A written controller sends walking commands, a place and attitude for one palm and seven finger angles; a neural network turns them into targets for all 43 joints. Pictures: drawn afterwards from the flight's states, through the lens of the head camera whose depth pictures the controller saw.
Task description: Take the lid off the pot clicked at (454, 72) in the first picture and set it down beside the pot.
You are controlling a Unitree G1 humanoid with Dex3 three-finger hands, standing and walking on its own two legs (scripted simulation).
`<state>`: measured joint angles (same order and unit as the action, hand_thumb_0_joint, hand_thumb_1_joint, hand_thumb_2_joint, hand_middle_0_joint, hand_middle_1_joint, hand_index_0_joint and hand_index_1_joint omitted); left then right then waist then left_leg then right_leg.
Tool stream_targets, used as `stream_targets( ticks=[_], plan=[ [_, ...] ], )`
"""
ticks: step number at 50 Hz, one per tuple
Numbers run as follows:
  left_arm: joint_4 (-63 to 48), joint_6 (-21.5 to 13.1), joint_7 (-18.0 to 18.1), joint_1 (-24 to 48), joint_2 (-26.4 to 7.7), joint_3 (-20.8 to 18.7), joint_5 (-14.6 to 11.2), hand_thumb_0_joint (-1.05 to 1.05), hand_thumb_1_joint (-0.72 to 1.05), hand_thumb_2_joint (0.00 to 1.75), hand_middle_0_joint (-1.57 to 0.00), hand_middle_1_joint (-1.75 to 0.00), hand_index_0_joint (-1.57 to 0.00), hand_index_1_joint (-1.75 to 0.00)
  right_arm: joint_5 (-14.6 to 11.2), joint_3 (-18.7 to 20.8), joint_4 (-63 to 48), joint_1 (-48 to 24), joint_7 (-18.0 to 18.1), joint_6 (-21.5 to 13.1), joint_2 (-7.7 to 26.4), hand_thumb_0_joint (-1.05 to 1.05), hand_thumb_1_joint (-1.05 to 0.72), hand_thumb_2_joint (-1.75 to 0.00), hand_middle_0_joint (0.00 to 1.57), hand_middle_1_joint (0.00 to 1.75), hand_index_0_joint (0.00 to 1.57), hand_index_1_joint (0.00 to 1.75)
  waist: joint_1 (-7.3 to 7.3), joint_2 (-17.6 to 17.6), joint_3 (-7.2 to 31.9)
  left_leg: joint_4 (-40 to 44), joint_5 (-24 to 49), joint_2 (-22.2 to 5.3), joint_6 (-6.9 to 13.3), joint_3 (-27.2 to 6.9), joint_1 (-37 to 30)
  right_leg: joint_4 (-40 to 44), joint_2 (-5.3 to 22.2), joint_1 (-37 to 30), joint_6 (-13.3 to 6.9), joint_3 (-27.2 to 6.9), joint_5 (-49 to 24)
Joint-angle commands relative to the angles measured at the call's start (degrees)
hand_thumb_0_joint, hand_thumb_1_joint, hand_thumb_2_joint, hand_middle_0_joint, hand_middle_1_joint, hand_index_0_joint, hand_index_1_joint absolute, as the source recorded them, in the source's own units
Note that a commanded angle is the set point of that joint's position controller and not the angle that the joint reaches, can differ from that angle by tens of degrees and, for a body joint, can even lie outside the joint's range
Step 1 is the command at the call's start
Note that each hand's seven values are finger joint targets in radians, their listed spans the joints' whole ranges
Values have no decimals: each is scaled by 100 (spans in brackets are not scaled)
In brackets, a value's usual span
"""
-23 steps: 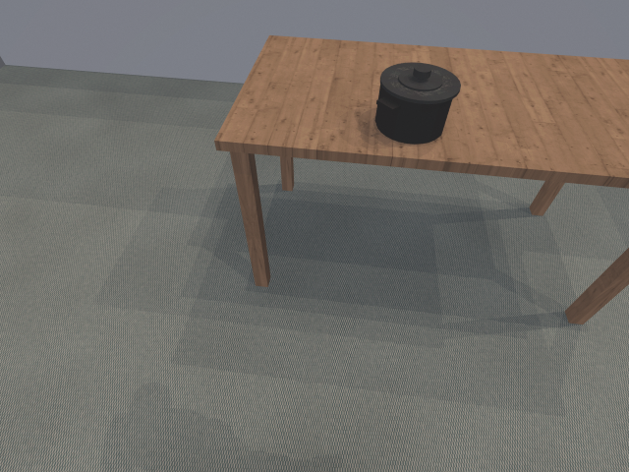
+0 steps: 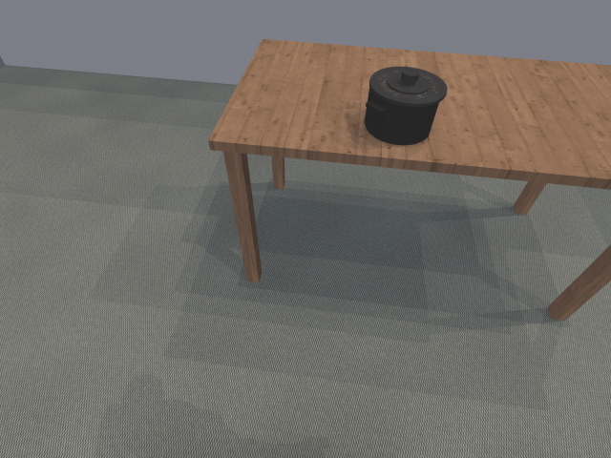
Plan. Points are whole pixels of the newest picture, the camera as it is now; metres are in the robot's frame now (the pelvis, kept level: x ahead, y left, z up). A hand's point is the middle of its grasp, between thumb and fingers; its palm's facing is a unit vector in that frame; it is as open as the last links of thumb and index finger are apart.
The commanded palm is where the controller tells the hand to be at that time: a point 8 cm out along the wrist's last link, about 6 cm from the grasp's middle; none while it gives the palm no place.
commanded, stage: look at it before walking up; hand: left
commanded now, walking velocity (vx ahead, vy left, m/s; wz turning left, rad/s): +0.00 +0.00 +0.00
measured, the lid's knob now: (410, 75) +0.95 -0.21 +0.05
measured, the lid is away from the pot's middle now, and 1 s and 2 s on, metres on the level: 0.00 0.00 0.00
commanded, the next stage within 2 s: walk to a spot facing it in 0.18 s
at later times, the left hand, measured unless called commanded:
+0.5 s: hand out of the picture +0.06 +0.23 -0.17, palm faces -0.07 -0.95 -0.30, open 7.4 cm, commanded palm none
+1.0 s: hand out of the picture +0.08 +0.17 -0.16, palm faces -0.28 -0.93 -0.25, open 7.4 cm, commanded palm none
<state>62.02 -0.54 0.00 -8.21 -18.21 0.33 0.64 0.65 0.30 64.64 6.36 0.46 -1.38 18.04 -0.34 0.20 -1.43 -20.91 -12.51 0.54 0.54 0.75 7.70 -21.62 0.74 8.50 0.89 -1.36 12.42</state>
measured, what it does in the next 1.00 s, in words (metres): lifts its left foot, turning right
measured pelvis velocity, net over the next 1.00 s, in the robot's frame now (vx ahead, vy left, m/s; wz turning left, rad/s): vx -0.01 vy -0.01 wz -0.38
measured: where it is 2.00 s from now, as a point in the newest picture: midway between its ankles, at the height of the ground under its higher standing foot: outside the picture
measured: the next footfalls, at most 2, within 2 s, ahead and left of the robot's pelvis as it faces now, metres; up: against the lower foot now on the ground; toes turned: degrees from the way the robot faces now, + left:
left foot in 1.10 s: +0.07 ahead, +0.12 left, +0.00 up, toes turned -27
right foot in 1.40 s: -0.04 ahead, -0.14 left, +0.00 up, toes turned -42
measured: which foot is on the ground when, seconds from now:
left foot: down 0.00-0.64, up 0.66-1.00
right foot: down 0.00-1.00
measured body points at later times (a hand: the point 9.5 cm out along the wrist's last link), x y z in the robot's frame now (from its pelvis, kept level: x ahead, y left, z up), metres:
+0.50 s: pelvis +0.00 +0.00 -0.01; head +0.02 -0.01 +0.44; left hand +0.07 +0.28 -0.15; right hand +0.06 -0.28 -0.15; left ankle -0.01 +0.11 -0.75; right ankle -0.01 -0.13 -0.75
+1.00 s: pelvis -0.01 -0.01 +0.00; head +0.03 -0.04 +0.44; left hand +0.10 +0.21 -0.14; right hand +0.00 -0.29 -0.15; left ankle +0.02 +0.14 -0.71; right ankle -0.01 -0.11 -0.75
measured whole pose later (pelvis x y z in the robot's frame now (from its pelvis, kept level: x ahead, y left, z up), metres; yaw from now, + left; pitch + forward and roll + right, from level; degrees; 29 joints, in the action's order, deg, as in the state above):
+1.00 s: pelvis -0.01 -0.01 +0.00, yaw -22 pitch +2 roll +2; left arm 52.8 2.2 -0.2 -16.0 -11.4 -3.8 1.2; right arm 0.3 3.6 53.3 6.7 1.8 1.4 12.3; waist 2.6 0.7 -3.5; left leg -44.7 -24.0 -1.1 -3.1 -0.8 21.4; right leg -26.9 -5.1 18.4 -2.5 -10.6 10.1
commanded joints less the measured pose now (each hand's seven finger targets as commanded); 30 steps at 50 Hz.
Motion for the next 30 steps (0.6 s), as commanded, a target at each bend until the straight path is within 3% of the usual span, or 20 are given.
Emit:
stream_targets(
  ticks=[1,16,19,20,24,26,27,28,30],
  plan=[
    [-304,-107,104,109,-1124,-238,5,0,90,90,-20,-30,-20,-30,-28,175,-342,-151,52,-105,1125,0,-90,-90,20,30,20,30,18,3,368,329,1221,-737,94,-587,-194,245,596,-85,-198,-452,-1149],
    [-285,-89,99,93,-1135,-258,4,0,90,90,-20,-30,-20,-30,-23,195,-316,-99,81,-110,1153,0,-90,-90,20,30,20,30,17,-31,302,333,1293,-777,68,-499,-334,261,567,-20,-223,-521,-1294],
    [-329,75,113,-182,-641,-225,0,0,90,90,-20,-30,-20,-30,-13,150,-359,256,119,-15,604,0,-90,-90,20,30,20,30,-25,-45,310,49,1290,-842,-10,-245,-370,-102,486,290,-182,-623,-1551],
    [-382,124,110,-244,-593,-235,1,0,90,90,-20,-30,-20,-30,-13,168,-420,328,138,21,577,0,-90,-90,20,30,20,30,-22,-84,258,-6,1246,-894,-7,-201,-366,-242,433,440,-165,-615,-1514],
    [-703,240,52,-397,-509,-329,35,0,90,90,-20,-30,-20,-30,2,342,-781,383,170,102,760,0,-90,-90,20,30,20,30,6,-500,137,23,1004,-1353,266,-375,-286,-1131,58,1075,-90,-427,-770],
    [-843,283,23,-477,-391,-365,48,0,90,90,-20,-30,-20,-30,11,421,-926,371,165,98,798,0,-90,-90,20,30,20,30,33,-868,73,107,1511,-1831,623,-522,-228,-2083,-85,1398,-23,-142,693],
    [-917,298,4,-545,-336,-393,43,0,90,90,-20,-30,-20,-30,18,435,-1005,370,156,98,811,0,-90,-90,20,30,20,30,56,-957,81,95,1768,-2032,810,-509,-158,-2418,-19,1402,-14,7,1284],
    [-979,304,-13,-573,-271,-422,41,0,90,90,-20,-30,-20,-30,34,452,-1065,294,160,99,767,0,-90,-90,20,30,20,30,90,-918,16,2,1897,-2102,863,-399,70,-2462,84,1278,-29,23,1498],
    [-934,270,-46,-1071,-187,-475,54,0,90,90,-20,-30,-20,-30,46,468,-1173,60,146,121,715,0,-90,-90,20,30,20,30,366,-721,109,-737,1658,-1824,541,145,473,-1614,120,569,-68,176,745]
  ],
)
